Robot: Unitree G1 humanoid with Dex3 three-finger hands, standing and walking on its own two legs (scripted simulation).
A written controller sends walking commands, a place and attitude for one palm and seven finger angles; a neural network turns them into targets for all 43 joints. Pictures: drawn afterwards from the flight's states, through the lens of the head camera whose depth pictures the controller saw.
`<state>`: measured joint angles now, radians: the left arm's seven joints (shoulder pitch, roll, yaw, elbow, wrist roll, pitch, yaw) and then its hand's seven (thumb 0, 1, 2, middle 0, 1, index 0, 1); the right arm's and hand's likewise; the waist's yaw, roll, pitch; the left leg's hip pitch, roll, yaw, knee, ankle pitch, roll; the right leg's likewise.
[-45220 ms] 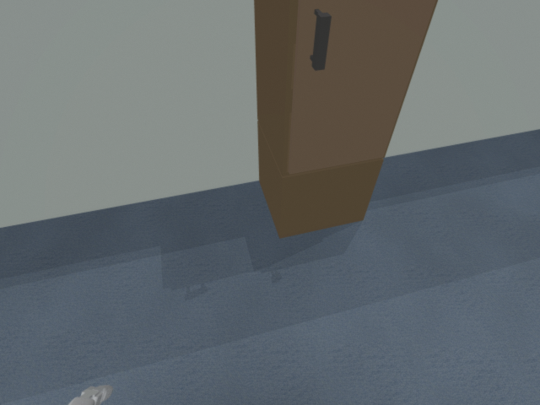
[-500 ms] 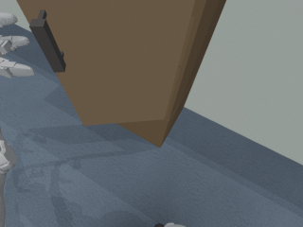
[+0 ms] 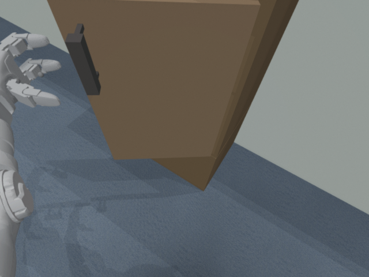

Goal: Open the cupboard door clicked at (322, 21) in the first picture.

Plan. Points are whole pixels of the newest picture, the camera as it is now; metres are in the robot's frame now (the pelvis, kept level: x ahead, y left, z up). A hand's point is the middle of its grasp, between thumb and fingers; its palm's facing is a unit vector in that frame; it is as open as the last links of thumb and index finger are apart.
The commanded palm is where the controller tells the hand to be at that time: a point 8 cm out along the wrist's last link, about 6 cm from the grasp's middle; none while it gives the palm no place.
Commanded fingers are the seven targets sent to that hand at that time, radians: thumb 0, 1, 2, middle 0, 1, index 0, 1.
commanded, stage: move the hooked fingers beside the handle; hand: left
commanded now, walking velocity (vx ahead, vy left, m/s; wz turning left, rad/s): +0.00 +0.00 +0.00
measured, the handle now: (87, 60) +0.53 +0.20 +0.15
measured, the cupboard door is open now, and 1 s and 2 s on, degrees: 37 37 37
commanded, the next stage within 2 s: none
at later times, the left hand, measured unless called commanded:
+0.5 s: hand (54, 78) +0.47 +0.24 +0.15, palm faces +0.05 -1.00 +0.00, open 14.0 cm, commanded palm +0.45 +0.30 +0.15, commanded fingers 0.00 -0.50 0.30 -0.30 -1.20 -0.30 -1.20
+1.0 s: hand (44, 71) +0.48 +0.26 +0.16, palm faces +0.06 -1.00 -0.01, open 14.0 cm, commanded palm +0.45 +0.30 +0.15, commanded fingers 0.00 -0.50 0.30 -0.30 -1.20 -0.30 -1.20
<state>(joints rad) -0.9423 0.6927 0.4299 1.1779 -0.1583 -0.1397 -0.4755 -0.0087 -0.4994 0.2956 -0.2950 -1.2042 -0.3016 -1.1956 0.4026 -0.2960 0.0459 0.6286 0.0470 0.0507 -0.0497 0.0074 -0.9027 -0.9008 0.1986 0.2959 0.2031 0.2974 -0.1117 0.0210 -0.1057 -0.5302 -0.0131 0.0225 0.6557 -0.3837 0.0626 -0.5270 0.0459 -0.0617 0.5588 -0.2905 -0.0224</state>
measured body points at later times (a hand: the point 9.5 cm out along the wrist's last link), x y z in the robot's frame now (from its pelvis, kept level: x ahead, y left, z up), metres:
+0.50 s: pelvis -0.02 -0.01 +0.00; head +0.06 +0.00 +0.44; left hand +0.46 +0.30 +0.16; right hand -0.02 -0.28 -0.11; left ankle -0.05 +0.07 -0.72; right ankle -0.02 -0.11 -0.72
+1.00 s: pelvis -0.01 -0.01 +0.00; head +0.08 +0.00 +0.44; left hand +0.47 +0.32 +0.17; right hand -0.02 -0.29 -0.11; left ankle -0.05 +0.07 -0.72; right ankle -0.02 -0.11 -0.72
